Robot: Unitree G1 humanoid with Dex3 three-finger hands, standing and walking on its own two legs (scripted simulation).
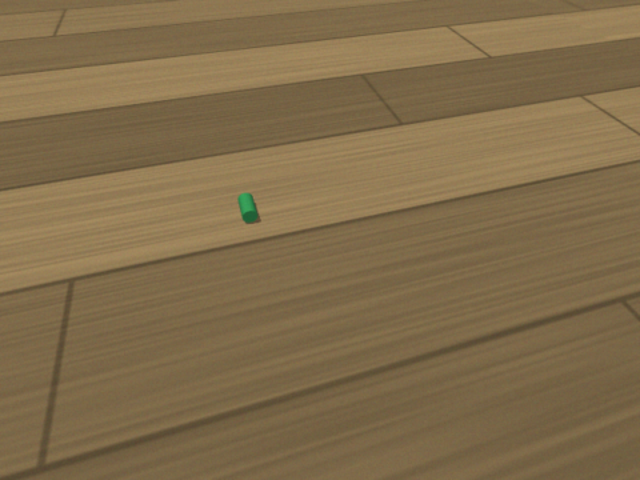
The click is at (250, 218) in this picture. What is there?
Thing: lying can
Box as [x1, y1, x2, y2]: [238, 193, 257, 221]
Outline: 243,193 238,197 242,218 245,221 252,221 257,217 252,196 248,193
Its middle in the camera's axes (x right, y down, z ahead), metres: -0.32 -0.14 +1.77
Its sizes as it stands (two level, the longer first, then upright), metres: 0.127 0.070 0.070
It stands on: the floor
